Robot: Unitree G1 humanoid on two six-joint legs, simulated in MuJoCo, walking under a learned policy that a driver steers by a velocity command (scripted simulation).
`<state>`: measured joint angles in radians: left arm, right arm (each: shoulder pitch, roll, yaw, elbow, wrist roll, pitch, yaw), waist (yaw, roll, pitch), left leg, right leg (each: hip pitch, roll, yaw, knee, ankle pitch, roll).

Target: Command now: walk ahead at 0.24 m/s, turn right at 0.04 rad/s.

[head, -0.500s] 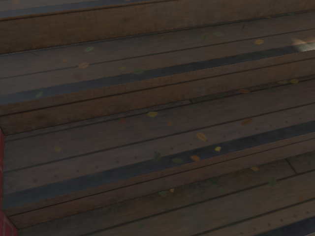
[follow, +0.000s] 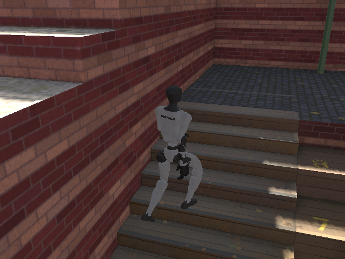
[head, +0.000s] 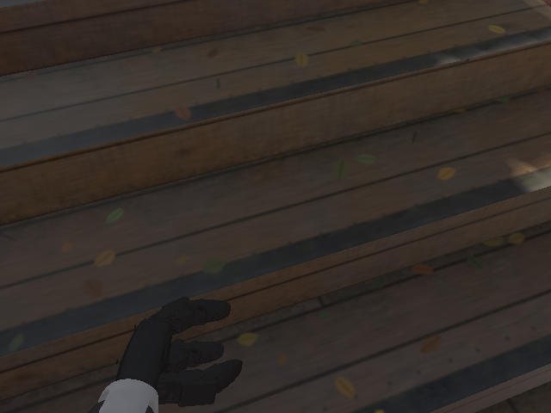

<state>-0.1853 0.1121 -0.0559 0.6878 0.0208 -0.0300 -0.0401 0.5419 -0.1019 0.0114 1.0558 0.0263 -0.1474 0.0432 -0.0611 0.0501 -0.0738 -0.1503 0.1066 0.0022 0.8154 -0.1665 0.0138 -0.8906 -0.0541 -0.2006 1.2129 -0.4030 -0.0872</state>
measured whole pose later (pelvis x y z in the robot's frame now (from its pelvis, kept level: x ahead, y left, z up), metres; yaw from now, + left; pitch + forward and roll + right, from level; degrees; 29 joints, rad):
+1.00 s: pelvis +0.30 +0.09 +0.25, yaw +3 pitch -1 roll +1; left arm 0.21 0.12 0.04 0.81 0.02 0.01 -0.05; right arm 0.30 -0.12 -0.03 0.97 -0.01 -0.12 0.02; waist 0.01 -0.06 0.01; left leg -0.33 0.02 0.10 0.62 -0.29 0.03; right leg -0.78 -0.09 -0.01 1.22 -0.08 0.00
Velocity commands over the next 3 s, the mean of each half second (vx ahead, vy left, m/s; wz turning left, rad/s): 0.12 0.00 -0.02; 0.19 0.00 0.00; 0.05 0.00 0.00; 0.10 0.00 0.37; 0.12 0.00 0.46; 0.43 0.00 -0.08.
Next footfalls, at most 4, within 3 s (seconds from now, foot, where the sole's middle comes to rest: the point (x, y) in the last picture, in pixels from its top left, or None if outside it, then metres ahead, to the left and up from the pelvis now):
0.56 left None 0.36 0.20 -0.51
1.08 right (309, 404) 0.43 -0.06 -0.51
2.10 right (293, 376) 0.48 -0.03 -0.51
2.72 left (46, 293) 0.61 0.42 -0.36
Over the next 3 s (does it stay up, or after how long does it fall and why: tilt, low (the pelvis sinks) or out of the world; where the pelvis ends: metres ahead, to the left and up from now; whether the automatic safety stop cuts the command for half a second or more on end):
stays up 0.61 0.30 0.37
